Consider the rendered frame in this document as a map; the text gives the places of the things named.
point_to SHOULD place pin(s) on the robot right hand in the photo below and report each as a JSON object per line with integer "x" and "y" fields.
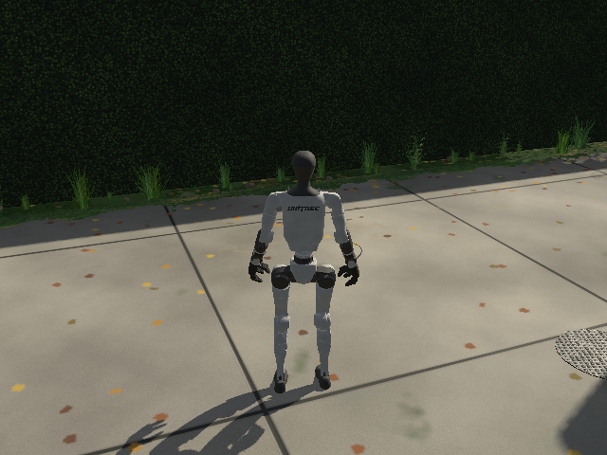
{"x": 349, "y": 271}

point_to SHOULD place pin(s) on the robot right upper arm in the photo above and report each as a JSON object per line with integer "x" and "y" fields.
{"x": 333, "y": 201}

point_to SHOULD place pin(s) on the robot left forearm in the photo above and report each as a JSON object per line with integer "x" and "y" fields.
{"x": 258, "y": 251}

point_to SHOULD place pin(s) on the robot right forearm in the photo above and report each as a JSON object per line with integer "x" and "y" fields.
{"x": 348, "y": 252}

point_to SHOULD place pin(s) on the robot left hand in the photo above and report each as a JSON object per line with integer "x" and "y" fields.
{"x": 252, "y": 269}

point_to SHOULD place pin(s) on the robot left shin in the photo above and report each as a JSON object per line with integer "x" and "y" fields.
{"x": 280, "y": 348}

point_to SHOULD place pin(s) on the robot left upper arm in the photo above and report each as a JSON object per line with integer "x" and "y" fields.
{"x": 274, "y": 200}

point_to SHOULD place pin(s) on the left robot foot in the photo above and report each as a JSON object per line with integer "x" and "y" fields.
{"x": 280, "y": 384}

